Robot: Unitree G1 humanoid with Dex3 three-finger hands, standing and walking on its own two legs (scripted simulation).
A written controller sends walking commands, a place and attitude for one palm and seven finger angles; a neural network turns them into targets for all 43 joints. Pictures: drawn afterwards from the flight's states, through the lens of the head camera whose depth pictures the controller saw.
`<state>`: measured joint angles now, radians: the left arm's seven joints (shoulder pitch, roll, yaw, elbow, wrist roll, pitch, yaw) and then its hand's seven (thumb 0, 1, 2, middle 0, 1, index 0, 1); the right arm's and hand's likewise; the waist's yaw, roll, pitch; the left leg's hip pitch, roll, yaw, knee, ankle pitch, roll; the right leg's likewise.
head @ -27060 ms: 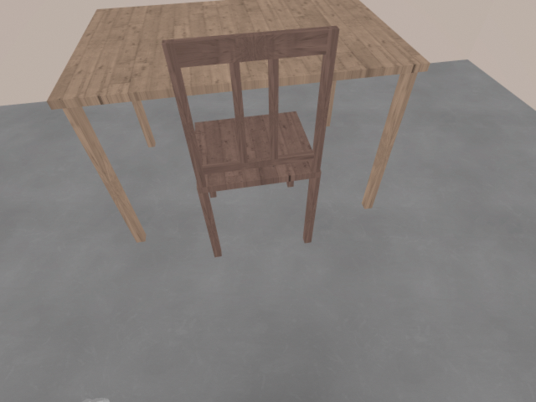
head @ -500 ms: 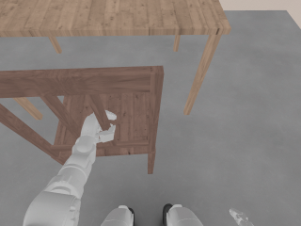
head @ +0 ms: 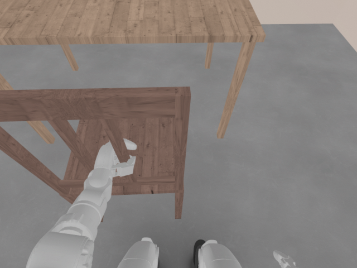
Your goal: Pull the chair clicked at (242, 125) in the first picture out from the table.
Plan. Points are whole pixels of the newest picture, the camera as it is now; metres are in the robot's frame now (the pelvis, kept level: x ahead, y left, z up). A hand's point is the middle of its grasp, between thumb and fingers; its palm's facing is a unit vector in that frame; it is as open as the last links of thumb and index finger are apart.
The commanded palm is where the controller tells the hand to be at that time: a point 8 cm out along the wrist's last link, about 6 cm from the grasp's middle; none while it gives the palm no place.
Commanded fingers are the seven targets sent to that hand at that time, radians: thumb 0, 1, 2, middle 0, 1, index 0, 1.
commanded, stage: step backward, pulling the chair out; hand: left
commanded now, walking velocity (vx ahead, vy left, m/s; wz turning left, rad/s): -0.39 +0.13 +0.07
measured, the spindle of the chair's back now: (84, 156) +0.38 +0.25 -0.05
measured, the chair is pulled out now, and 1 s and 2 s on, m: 0.35 0.49 0.70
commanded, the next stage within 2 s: stop walking, hand still on the chair in 1.26 s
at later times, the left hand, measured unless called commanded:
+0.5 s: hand (124, 176) +0.33 +0.14 -0.05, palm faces -0.05 -0.98 -0.19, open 5.8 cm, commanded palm +0.32 +0.19 -0.04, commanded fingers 0.00 0.90 0.90 -0.50 -1.45 -0.50 -1.45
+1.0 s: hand (118, 217) +0.23 +0.14 -0.05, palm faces -0.07 -0.98 -0.18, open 5.8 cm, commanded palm +0.23 +0.19 -0.04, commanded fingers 0.00 0.90 0.90 -0.50 -1.45 -0.50 -1.45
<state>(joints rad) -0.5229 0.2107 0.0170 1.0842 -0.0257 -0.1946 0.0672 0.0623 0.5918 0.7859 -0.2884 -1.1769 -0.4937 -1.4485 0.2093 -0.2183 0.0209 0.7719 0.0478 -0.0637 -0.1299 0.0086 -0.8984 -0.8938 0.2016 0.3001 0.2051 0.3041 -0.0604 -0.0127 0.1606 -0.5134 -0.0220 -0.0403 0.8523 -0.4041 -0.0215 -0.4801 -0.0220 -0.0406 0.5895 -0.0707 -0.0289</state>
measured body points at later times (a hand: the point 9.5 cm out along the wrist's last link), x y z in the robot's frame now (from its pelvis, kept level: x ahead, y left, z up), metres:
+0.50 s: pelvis -0.05 +0.02 +0.01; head +0.04 +0.02 +0.45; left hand +0.33 +0.19 -0.03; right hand +0.05 -0.24 -0.12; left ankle -0.02 +0.14 -0.72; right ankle +0.04 -0.12 -0.71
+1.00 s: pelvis -0.14 +0.02 +0.02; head -0.05 +0.03 +0.46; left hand +0.23 +0.19 -0.03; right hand -0.05 -0.25 -0.11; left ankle -0.11 +0.13 -0.71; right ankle -0.09 -0.11 -0.70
